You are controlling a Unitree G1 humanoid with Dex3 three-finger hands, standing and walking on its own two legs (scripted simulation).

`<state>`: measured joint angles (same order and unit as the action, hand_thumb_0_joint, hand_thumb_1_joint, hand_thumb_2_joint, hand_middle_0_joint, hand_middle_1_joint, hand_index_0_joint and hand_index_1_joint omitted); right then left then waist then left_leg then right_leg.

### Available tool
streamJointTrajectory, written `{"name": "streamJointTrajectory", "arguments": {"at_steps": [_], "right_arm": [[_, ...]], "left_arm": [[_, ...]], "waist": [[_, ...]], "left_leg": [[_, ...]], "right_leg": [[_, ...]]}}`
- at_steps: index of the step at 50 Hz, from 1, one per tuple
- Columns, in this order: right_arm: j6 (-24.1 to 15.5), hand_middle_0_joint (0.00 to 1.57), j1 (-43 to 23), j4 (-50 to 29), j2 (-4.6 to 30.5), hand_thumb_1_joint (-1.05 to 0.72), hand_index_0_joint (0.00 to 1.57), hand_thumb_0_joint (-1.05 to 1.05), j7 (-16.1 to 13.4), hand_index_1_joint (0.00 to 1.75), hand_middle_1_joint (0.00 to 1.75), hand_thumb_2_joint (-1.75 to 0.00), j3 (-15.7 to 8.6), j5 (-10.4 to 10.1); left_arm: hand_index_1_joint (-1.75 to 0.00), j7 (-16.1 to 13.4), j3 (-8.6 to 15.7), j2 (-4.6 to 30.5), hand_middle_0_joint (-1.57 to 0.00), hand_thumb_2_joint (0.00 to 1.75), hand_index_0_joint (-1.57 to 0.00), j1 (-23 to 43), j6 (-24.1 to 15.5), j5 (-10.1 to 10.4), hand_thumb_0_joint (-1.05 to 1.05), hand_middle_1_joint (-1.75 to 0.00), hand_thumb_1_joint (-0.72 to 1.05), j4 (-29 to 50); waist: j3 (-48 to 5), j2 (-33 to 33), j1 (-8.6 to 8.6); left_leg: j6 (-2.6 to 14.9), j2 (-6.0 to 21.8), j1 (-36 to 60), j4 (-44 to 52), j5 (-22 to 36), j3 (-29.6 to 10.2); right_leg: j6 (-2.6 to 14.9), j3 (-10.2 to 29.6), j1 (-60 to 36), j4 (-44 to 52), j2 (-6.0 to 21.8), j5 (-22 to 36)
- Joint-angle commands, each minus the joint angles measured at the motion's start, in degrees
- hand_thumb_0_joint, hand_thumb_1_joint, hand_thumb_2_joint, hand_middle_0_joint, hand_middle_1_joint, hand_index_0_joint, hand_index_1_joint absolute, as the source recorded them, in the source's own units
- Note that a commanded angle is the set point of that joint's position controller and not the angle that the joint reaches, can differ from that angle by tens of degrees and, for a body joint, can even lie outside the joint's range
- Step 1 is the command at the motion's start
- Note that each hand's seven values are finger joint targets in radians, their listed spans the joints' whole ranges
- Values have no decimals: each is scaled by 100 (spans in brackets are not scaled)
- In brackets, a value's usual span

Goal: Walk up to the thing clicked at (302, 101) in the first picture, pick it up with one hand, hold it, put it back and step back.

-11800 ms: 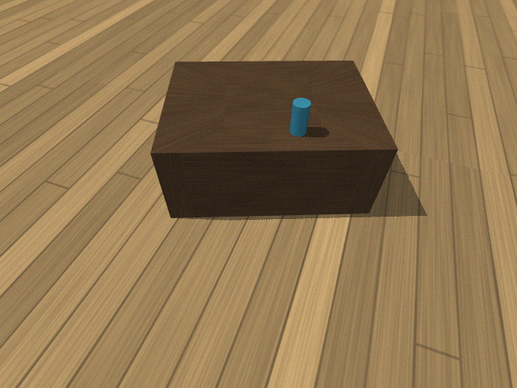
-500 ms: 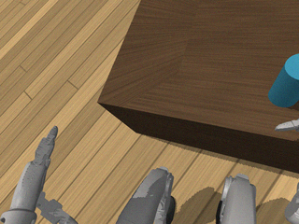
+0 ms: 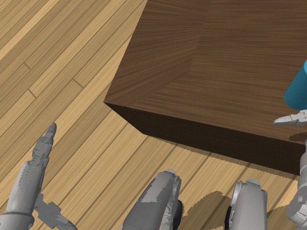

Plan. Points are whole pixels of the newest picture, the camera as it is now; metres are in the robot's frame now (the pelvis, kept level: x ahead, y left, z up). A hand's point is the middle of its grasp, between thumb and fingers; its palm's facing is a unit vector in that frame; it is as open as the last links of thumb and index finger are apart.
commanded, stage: close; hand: right
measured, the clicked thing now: out of the picture +0.51 -0.25 -0.06
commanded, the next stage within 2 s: settle in 0.60 s
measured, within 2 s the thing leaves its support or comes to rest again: leaves its support in 1.14 s
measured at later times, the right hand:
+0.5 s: hand out of the picture +0.51 -0.25 -0.06, palm faces +0.29 +0.96 +0.00, open 10.3 cm
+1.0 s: hand out of the picture +0.49 -0.25 -0.06, palm faces +0.28 +0.96 -0.01, open 9.9 cm
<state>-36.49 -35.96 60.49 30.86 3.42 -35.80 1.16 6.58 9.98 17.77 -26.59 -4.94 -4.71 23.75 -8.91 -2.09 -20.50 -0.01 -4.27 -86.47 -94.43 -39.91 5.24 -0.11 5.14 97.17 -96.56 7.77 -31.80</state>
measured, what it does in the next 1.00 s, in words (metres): stands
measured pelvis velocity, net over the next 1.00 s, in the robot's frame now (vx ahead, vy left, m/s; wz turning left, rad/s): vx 0.00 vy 0.00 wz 0.00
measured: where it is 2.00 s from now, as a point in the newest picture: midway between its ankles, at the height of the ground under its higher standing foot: outside the picture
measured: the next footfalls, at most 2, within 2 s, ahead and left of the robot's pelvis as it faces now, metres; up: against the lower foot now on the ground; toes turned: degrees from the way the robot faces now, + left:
none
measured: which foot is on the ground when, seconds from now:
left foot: down 0.00-1.00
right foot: down 0.00-1.00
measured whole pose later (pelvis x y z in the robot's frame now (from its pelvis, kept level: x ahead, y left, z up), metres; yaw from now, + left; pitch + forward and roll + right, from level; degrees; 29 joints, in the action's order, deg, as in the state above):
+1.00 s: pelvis +0.00 +0.00 +0.01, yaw +0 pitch +31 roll +8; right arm -29.5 -34.5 56.2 31.2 1.9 -34.8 2.0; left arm 6.2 9.8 17.9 -27.0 -3.5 -3.8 23.7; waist -8.8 -2.7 -20.5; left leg 0.2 -4.6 -84.3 -92.1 -39.4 5.4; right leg -0.4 5.4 95.0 -94.6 7.8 -31.6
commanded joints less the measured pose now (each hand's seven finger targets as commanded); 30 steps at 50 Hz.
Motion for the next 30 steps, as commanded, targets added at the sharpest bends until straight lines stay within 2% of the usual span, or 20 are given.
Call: {"name": "streamJointTrajectory", "arguments": {"at_steps": [1, 3, 4, 7, 9, 10, 12, 14, 15, 16, 17, 19, 20, 21, 23, 24, 25, 27, 28, 30], "right_arm": [[-374, 42, -1982, -972, 1140, 56, 42, 0, 44, 25, 25, -9, 106, -5], [-329, 48, -2115, -1124, 1383, 56, 48, 0, -8, 31, 31, -13, 24, 37], [-279, 50, -2109, -1002, 1349, 53, 51, 0, -31, 33, 32, -14, 90, 81], [-190, 57, -2062, -682, 1308, 51, 58, 0, -24, 39, 39, -19, 97, 68], [-193, 66, -2152, -722, 1520, 47, 66, 0, -64, 46, 46, -24, 3, 132], [-202, 69, -2327, -932, 1540, 46, 70, 0, -58, 48, 48, -24, 33, 126], [-174, 75, -2294, -817, 1464, 43, 75, 0, -12, 53, 52, -28, 109, 110], [-125, 86, -2085, -512, 1375, 40, 86, 0, -24, 61, 61, -34, 120, 86], [-149, 88, -2134, -634, 1480, 37, 89, 0, -42, 64, 64, -36, 26, 77], [-168, 90, -2149, -832, 1621, 36, 90, 0, -71, 66, 66, -39, -34, 108], [-145, 93, -2083, -776, 1493, 31, 94, 0, -48, 71, 71, -44, 46, 127], [-100, 100, -1904, -753, 1186, 21, 100, 0, 28, 78, 77, -51, 185, 70], [-81, 103, -1842, -907, 1299, 18, 104, 0, 46, 81, 81, -54, 146, 67], [-64, 108, -1899, -992, 1399, 12, 108, 0, 22, 85, 85, -58, 103, 94], [-26, 111, -2085, -1102, 1308, 7, 111, 0, 29, 90, 90, -63, 183, 60], [2, 113, -2001, -963, 1434, 3, 114, 0, 3, 92, 92, -66, 111, 73], [23, 117, -2023, -830, 1282, 1, 117, 0, 20, 97, 97, -70, 197, 43], [19, 120, -1960, -1025, 1518, -5, 121, 0, -15, 106, 106, -82, -16, 8], [27, 120, -1847, -1021, 1476, -6, 121, 0, -6, 109, 108, -86, -4, 12], [63, 128, -1563, -863, 1277, -14, 129, 0, 48, 117, 117, -93, 90, -31]], "left_arm": [[-5, -174, 907, 1123, -4, 5, -4, -445, -236, 32, 0, -5, -54, 821], [-5, -210, 1083, 1325, -4, 5, -4, -204, -265, 39, 0, -5, -54, 1212], [-5, -213, 1128, 1386, -4, 5, -4, -176, -246, 31, 0, -5, -55, 1258], [-5, -192, 1002, 1226, -4, 6, -4, -366, -189, 81, 0, -5, -55, 904], [-5, -196, 992, 1247, -4, 6, -3, -318, -182, 60, 0, -5, -55, 1006], [-5, -200, 969, 1214, -4, 6, -3, -356, -168, 57, 0, -5, -54, 1042], [-5, -196, 899, 1135, -4, 5, -4, -401, -171, 66, 0, -5, -54, 860], [-5, -204, 967, 1195, -4, 6, -4, -272, -172, 76, 0, -5, -54, 789], [-5, -216, 1078, 1329, -4, 5, -4, -253, -198, 82, 0, -5, -54, 1041], [-5, -217, 1129, 1397, -4, 6, -4, -180, -205, 65, 0, -5, -55, 1234], [-5, -209, 1057, 1336, -4, 6, -4, -250, -193, 71, 0, -5, -55, 1271], [-5, -169, 918, 1140, -4, 5, -4, -455, -165, 104, 0, -5, -54, 1020], [-5, -189, 1048, 1231, -4, 5, -4, -447, -175, 140, 0, -5, -54, 1023], [-5, -196, 1028, 1242, -4, 5, -4, -428, -162, 124, 0, -5, -54, 1035], [-5, -198, 943, 1197, -4, 5, -4, -402, -167, 123, 0, -5, -54, 1103], [-5, -192, 885, 1113, -4, 6, -4, -448, -155, 117, 0, -5, -55, 973], [-5, -188, 852, 1052, -4, 6, -3, -492, -146, 133, 0, -5, -55, 835], [-5, -212, 903, 1182, -4, 5, -3, -348, -167, 124, 0, -5, -55, 1146], [-5, -215, 942, 1249, -4, 5, -3, -366, -166, 121, 0, -5, -55, 1232], [-5, -181, 878, 1124, -3, 5, -3, -602, -127, 152, 0, -5, -55, 889]], "waist": [[-3006, 2117, -25], [-3260, 2121, -19], [-3273, 2075, -44], [-2909, 2010, -40], [-3040, 2080, -10], [-3115, 2179, -54], [-3031, 2273, 6], [-2788, 2124, -68], [-2888, 2059, -111], [-3141, 2083, -56], [-3207, 2080, -75], [-3100, 2300, 37], [-3135, 2406, 65], [-3150, 2423, 56], [-3123, 2442, 23], [-2977, 2396, 86], [-2837, 2316, 7], [-3055, 2199, 16], [-3225, 2195, 33], [-3028, 2273, 105]], "left_leg": [[114, -143, 339, 1223, 1687, -75], [107, -135, 408, 1252, 1586, -105], [100, -133, 457, 1275, 1593, -110], [120, -152, 240, 1224, 1474, -57], [123, -154, 255, 1169, 1505, -41], [121, -157, 293, 1195, 1565, -64], [134, -143, 210, 1121, 1633, -68], [124, -163, 99, 1107, 1529, -47], [125, -159, 186, 1108, 1526, -23], [118, -165, 319, 1152, 1558, -45], [121, -165, 327, 1128, 1644, -25], [159, -165, 197, 1081, 1560, 16], [166, -152, 150, 1073, 1534, 29], [164, -156, 159, 1078, 1533, 45], [163, -143, 111, 1080, 1536, 39], [153, -143, 131, 1094, 1540, 16], [150, -144, 123, 1105, 1528, 9], [122, -146, 320, 1119, 1720, -5], [122, -150, 357, 1110, 1799, 6], [132, -165, 255, 1145, 1801, 4]], "right_leg": [[112, 189, -3795, 963, -231, 1275], [114, 211, -3859, 987, -209, 1163], [118, 218, -3871, 978, -202, 1152], [102, 224, -3623, 992, -218, 1021], [97, 211, -3735, 981, -213, 1090], [105, 196, -3774, 955, -212, 1122], [91, 189, -3775, 912, -205, 1270], [108, 186, -3563, 873, -193, 1105], [104, 211, -3579, 899, -198, 1057], [114, 208, -3666, 900, -192, 1074], [103, 209, -3785, 893, -193, 1210], [63, 199, -3838, 1003, -214, 1233], [38, 217, -3985, 1029, -208, 1248], [30, 215, -4010, 1052, -206, 1254], [32, 242, -4023, 1049, -187, 1231], [54, 198, -3856, 1003, -196, 1211], [66, 193, -3708, 991, -212, 1120], [92, 185, -3763, 914, -196, 1294], [88, 189, -3925, 913, -195, 1435], [89, 154, -3925, 930, -200, 1537]]}}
